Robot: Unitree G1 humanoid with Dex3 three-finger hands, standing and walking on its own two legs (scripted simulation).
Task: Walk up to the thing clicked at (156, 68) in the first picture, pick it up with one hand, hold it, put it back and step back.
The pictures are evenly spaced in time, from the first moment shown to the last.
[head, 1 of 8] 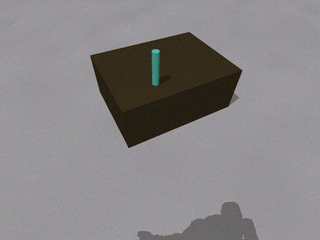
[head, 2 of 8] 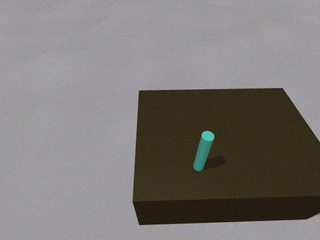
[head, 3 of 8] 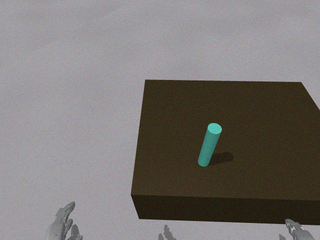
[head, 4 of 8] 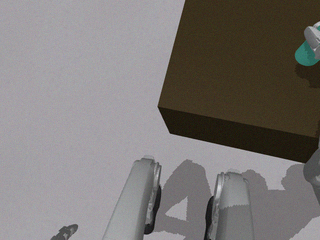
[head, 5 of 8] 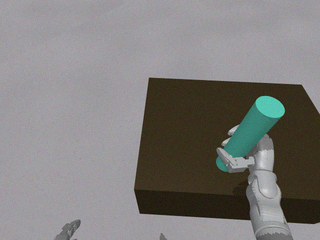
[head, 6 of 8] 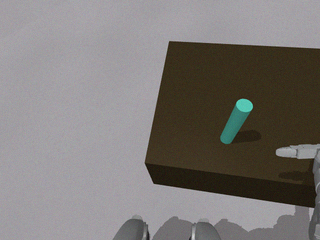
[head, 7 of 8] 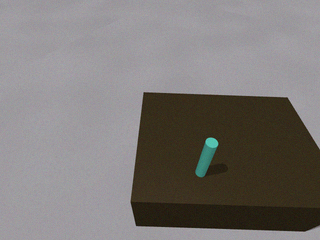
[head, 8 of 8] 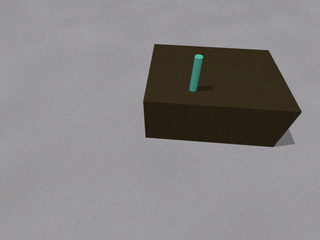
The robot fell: no
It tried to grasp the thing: yes
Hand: right
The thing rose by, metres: 0.33
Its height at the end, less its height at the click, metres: +0.00
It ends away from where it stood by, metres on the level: 0.01
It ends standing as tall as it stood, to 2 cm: yes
